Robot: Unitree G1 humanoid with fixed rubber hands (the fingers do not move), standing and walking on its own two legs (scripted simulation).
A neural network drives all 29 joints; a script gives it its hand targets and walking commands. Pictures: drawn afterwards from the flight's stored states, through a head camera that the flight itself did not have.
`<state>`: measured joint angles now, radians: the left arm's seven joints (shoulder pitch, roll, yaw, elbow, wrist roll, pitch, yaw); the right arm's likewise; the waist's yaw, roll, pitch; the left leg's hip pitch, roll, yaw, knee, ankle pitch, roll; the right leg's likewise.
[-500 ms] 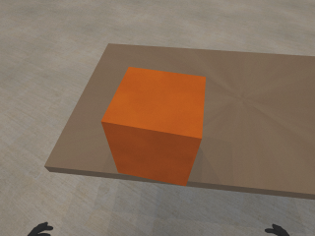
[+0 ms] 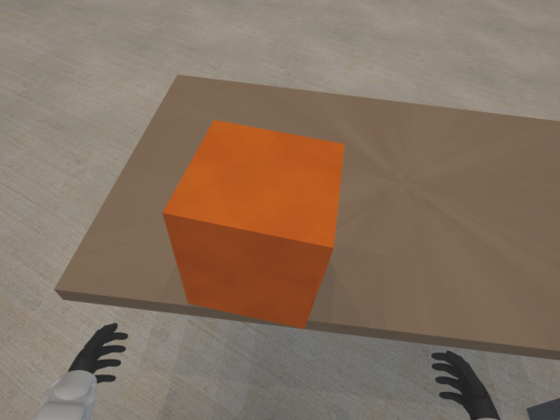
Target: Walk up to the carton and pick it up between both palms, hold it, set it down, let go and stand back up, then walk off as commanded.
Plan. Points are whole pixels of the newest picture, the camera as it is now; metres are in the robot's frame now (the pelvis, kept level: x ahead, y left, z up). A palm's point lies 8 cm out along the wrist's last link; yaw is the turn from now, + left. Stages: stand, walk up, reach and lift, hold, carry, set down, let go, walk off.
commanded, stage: reach and lift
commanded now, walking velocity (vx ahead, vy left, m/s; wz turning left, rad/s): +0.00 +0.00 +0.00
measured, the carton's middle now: (261, 229) +0.40 +0.05 +0.02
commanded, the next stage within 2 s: none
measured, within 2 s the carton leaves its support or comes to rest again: neither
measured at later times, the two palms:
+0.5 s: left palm (56, 371) +0.18 +0.30 -0.02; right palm (431, 408) +0.16 -0.20 -0.02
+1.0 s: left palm (67, 325) +0.23 +0.29 +0.01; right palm (401, 356) +0.21 -0.15 +0.03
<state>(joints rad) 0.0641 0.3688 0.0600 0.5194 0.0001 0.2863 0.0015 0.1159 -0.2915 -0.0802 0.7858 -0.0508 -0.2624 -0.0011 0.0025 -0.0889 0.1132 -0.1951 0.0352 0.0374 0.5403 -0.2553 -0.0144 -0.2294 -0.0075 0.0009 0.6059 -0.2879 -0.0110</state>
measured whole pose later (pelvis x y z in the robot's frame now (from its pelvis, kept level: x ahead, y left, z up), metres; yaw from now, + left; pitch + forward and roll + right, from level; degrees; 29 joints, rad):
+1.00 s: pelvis +0.03 +0.02 +0.02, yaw +0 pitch -3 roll +0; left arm 0.21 0.39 0.06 0.25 -0.14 -0.09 -0.12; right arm 0.38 -0.03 0.07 0.06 0.04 -0.15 -0.19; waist 0.01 -0.03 0.11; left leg -0.11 0.03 0.04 0.37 -0.20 -0.01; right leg -0.09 -0.01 0.00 0.34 -0.19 0.01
